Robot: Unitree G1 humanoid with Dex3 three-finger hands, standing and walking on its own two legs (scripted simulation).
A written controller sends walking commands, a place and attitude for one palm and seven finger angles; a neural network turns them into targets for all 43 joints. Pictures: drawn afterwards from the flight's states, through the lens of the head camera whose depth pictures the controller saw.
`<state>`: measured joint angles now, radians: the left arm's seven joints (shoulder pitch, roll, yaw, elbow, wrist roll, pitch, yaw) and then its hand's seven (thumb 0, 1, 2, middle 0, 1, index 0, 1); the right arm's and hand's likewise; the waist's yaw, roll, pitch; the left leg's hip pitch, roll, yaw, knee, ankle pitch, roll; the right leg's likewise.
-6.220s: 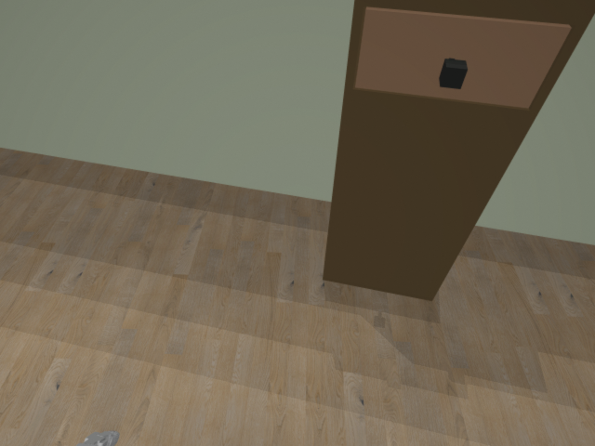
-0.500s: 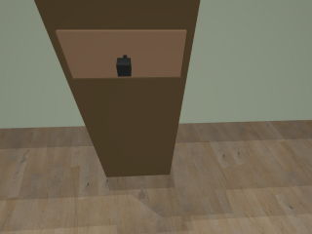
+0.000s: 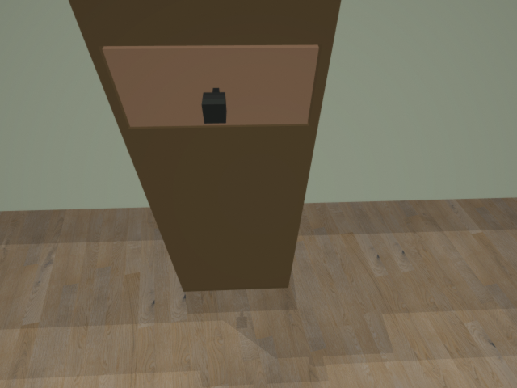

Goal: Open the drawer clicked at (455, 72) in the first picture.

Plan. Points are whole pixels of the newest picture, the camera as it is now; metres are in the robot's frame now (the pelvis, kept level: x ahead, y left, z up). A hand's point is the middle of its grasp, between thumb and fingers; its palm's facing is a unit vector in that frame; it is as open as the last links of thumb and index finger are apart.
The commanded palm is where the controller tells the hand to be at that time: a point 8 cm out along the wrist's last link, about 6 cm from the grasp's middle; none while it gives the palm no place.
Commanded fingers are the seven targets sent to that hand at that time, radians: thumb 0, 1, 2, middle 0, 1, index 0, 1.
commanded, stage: look again from close up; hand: left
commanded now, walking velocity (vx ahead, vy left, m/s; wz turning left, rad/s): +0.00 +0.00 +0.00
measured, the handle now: (215, 101) +0.58 +0.12 +0.15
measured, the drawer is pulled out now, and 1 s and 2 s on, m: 0.00 0.00 0.00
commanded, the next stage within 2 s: shuffle to correct the standing spot in 0.42 s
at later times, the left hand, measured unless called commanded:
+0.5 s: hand out of the picture +0.05 +0.23 -0.15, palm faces -0.01 -0.95 -0.31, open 7.4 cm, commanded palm none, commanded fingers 0.00 0.90 0.90 -0.20 -0.30 -0.20 -0.30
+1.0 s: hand out of the picture -0.07 +0.13 -0.18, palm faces +0.12 -0.99 -0.12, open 7.4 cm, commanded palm none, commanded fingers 0.00 0.90 0.90 -0.20 -0.30 -0.20 -0.30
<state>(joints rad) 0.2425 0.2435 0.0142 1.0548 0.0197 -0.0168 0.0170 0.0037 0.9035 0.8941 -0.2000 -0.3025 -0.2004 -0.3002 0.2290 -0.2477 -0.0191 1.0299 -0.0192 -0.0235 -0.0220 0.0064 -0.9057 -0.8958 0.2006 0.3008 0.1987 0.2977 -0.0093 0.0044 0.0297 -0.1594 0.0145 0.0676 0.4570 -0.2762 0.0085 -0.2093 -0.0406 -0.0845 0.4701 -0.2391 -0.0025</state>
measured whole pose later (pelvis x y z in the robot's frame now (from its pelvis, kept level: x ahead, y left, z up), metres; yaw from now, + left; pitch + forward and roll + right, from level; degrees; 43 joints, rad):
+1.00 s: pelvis +0.01 -0.01 -0.01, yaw +3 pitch -1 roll -2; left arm 0.45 0.11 0.02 1.11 0.02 0.01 0.02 0.00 0.90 0.89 -0.20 -0.30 -0.20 -0.30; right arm 0.37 -0.10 -0.02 1.14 -0.02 0.01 -0.03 0.01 -0.91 -0.90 0.20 0.30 0.20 0.30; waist 0.00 0.00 0.01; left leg -0.22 0.06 0.01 0.59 -0.35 0.01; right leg -0.20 -0.01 -0.15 0.50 -0.29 -0.03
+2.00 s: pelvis +0.12 -0.15 -0.01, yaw +4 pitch -2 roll +0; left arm 0.19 0.15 0.04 1.01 0.02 0.00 0.02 0.00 0.92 0.89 -0.20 -0.30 -0.20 -0.30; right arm 0.26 -0.20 -0.07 1.07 -0.01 0.05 -0.02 0.01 -0.91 -0.90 0.20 0.30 0.20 0.30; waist -0.03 0.05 0.11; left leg -0.31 0.09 0.04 0.79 -0.50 -0.04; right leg -0.31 -0.09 -0.07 0.60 -0.27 0.04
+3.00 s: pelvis +0.07 -0.15 +0.00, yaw +5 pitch -3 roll +0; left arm 0.33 0.13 -0.02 1.10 0.01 -0.03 0.04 0.01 0.92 0.89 -0.20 -0.30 -0.20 -0.30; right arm 0.32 -0.13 0.02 1.10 -0.01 0.00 -0.02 0.01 -0.92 -0.90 0.20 0.30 0.20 0.30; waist -0.02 0.02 0.00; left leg -0.21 0.01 0.06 0.50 -0.25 0.02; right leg -0.18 0.02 -0.07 0.50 -0.29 -0.05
